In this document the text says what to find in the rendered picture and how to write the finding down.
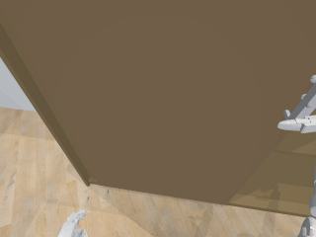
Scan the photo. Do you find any robot right upper arm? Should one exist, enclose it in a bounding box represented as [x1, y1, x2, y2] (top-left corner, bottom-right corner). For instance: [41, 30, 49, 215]
[297, 216, 316, 237]

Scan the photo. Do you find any right robot hand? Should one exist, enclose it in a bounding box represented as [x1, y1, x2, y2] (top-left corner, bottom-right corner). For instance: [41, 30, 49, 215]
[277, 75, 316, 133]

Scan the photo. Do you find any handle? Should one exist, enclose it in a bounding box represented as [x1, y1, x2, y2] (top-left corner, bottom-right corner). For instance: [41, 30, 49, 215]
[283, 82, 316, 120]

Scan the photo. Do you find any left robot hand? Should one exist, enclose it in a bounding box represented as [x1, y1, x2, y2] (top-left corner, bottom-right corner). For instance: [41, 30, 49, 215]
[56, 209, 88, 237]

